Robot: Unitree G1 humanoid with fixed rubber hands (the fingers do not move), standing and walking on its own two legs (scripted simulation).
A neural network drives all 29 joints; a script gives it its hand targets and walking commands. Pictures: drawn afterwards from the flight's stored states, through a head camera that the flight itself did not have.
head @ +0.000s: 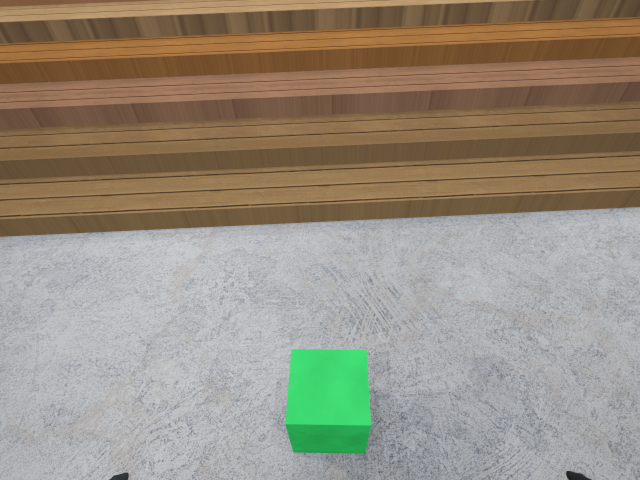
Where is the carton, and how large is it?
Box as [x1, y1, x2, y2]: [285, 349, 370, 453]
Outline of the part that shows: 291,349 285,424 293,451 364,453 370,427 366,350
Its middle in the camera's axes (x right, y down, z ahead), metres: +0.02 +0.46 +1.11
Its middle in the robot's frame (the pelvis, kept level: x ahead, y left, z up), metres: +0.47 +0.02 -0.66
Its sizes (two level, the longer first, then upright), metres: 0.210 0.200 0.250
